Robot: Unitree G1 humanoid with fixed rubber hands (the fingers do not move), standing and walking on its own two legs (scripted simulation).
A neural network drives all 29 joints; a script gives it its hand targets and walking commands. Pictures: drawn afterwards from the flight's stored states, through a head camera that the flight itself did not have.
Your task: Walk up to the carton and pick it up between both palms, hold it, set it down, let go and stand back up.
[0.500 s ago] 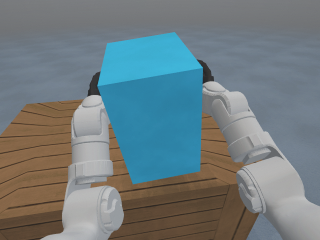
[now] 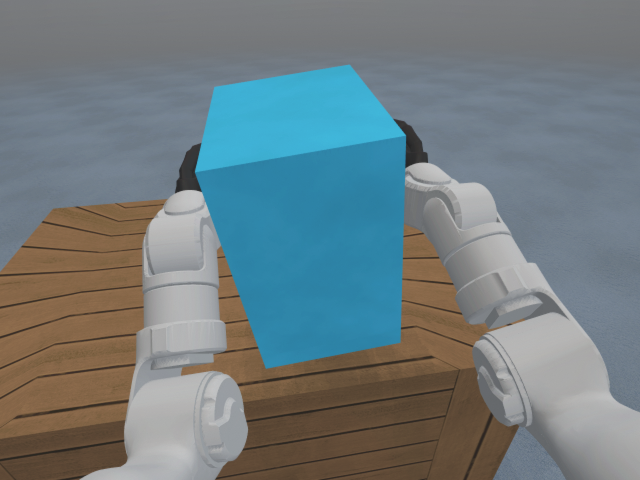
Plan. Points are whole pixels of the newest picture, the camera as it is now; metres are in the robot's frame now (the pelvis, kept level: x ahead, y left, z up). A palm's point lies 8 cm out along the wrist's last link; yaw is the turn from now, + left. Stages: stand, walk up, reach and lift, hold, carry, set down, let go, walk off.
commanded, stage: hold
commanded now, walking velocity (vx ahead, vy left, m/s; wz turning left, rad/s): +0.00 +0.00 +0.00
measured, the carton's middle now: (308, 215) +0.36 +0.01 +0.24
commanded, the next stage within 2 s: none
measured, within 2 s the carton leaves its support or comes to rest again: neither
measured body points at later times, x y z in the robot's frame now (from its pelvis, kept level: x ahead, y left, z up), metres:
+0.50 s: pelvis +0.00 +0.00 +0.00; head -0.08 +0.02 +0.44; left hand +0.38 +0.14 +0.26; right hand +0.38 -0.12 +0.28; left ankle +0.03 +0.12 -0.75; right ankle -0.01 -0.11 -0.75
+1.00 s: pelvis +0.00 +0.00 +0.00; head -0.08 +0.02 +0.44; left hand +0.38 +0.14 +0.26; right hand +0.38 -0.12 +0.28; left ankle +0.03 +0.12 -0.75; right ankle -0.01 -0.11 -0.75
